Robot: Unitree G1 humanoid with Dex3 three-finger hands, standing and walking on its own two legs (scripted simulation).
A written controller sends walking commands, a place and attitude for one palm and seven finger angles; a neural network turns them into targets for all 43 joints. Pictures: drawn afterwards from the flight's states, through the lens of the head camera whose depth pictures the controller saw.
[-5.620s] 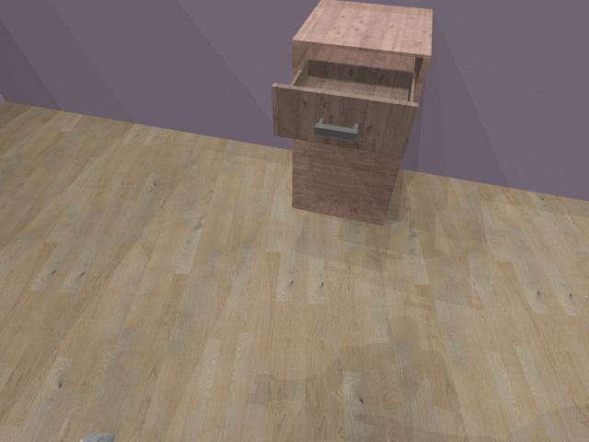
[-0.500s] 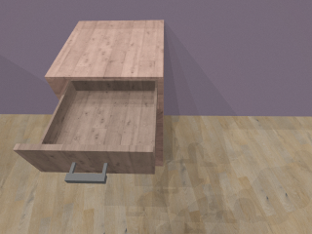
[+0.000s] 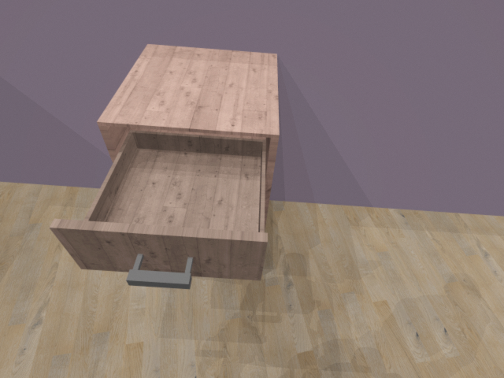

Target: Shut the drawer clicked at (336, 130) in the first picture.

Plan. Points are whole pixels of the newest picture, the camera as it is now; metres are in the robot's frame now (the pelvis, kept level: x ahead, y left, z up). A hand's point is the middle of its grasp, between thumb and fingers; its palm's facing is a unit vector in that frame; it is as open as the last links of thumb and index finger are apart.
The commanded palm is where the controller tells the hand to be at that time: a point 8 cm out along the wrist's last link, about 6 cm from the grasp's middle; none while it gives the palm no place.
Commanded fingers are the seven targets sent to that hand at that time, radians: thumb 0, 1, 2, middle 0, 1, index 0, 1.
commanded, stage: look again from close up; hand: left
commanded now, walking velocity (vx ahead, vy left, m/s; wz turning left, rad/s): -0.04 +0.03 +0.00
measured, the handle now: (162, 269) +0.32 +0.20 -0.08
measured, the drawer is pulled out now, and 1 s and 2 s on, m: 0.30 0.30 0.30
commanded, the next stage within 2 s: raise the hand and make a fist in 0.52 s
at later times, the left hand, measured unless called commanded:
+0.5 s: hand out of the picture +0.00 +0.19 -0.18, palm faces +0.00 -0.98 -0.20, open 7.3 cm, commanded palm none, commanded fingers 0.00 0.90 0.90 -0.20 -0.30 -0.20 -0.30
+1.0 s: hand (157, 373) +0.14 +0.15 -0.05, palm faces -0.03 -1.00 +0.04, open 6.1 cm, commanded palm +0.10 +0.23 -0.05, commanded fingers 0.00 0.90 0.90 -0.60 -0.73 -0.60 -0.73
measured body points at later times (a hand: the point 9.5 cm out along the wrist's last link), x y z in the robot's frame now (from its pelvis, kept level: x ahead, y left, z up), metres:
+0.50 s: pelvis +0.00 +0.02 -0.01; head -0.01 +0.02 +0.44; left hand +0.01 +0.24 -0.16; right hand +0.00 -0.20 -0.17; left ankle -0.02 +0.12 -0.74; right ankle -0.01 -0.11 -0.74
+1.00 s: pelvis -0.05 +0.01 -0.08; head -0.02 +0.02 +0.36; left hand +0.14 +0.21 -0.05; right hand +0.18 -0.24 -0.11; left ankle -0.02 +0.12 -0.74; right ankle -0.01 -0.11 -0.74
